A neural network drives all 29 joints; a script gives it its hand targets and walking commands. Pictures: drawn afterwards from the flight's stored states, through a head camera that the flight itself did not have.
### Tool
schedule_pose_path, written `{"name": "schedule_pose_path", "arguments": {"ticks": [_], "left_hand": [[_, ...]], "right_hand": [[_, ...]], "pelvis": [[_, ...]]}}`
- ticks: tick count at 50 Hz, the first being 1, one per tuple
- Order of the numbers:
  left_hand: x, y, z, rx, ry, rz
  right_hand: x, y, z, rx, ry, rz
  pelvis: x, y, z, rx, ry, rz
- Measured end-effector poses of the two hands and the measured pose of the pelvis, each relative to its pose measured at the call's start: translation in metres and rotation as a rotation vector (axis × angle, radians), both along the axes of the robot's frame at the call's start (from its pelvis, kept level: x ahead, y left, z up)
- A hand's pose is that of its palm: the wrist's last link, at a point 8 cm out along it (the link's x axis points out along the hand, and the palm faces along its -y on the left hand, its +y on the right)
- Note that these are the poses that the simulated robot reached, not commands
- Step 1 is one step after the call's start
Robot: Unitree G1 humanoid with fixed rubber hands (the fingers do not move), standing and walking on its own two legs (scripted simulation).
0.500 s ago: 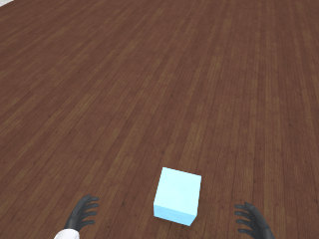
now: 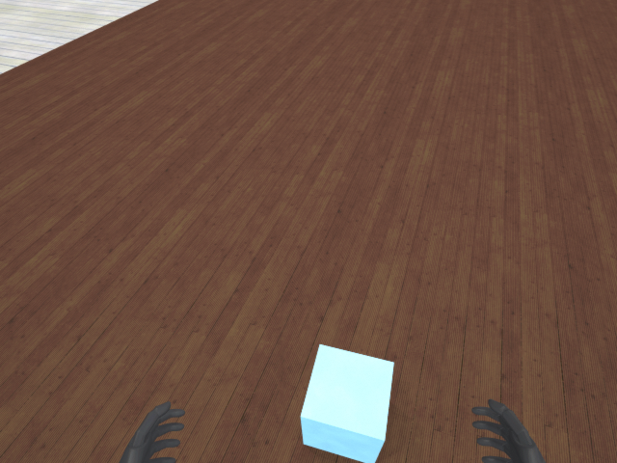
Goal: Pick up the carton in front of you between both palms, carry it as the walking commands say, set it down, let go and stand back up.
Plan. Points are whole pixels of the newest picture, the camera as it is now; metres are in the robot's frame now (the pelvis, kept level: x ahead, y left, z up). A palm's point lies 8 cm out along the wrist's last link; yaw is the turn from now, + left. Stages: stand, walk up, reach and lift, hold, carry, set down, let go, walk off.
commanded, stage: stand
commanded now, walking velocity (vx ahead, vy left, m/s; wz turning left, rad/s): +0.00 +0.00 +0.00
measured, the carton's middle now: (346, 404) +0.43 -0.07 -0.64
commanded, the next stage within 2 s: none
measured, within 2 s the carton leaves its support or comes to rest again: neither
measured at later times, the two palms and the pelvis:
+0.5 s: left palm out of the picture +0.11 +0.25 -0.08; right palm out of the picture +0.12 -0.30 -0.10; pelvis +0.00 -0.03 +0.00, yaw +0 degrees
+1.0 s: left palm out of the picture +0.09 +0.26 -0.09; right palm out of the picture +0.07 -0.31 -0.11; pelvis -0.02 -0.02 +0.00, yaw -1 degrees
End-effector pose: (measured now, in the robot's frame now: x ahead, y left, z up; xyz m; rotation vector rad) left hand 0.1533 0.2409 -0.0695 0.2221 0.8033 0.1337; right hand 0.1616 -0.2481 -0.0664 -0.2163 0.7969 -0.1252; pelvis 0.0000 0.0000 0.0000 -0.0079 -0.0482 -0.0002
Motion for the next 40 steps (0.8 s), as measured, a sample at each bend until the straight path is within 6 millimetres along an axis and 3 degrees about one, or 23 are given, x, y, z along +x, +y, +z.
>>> {"name": "schedule_pose_path", "arguments": {"ticks": [6, 10, 26, 40], "left_hand": [[-0.023, 0.027, 0.000, 0.105, 0.055, 0.065], [-0.032, 0.034, 0.001, 0.139, 0.080, 0.090], [-0.042, 0.009, -0.015, 0.098, 0.142, 0.082], [-0.056, 0.013, -0.020, 0.100, 0.189, 0.082]], "right_hand": [[-0.011, -0.026, -0.016, -0.029, 0.011, -0.018], [-0.020, -0.036, -0.025, -0.039, 0.051, -0.022], [-0.047, -0.055, -0.037, -0.062, 0.139, -0.048], [-0.078, -0.061, -0.042, -0.073, 0.203, -0.078]], "pelvis": [[0.001, -0.008, -0.001, 0.005, 0.022, 0.005], [0.002, -0.013, -0.001, 0.009, 0.025, 0.008], [0.000, -0.026, 0.000, 0.016, 0.012, 0.004], [-0.008, -0.026, 0.002, 0.017, -0.001, -0.006]]}}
